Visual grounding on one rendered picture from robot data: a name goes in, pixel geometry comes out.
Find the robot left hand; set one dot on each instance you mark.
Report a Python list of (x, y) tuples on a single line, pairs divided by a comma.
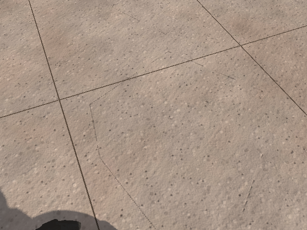
[(55, 224)]

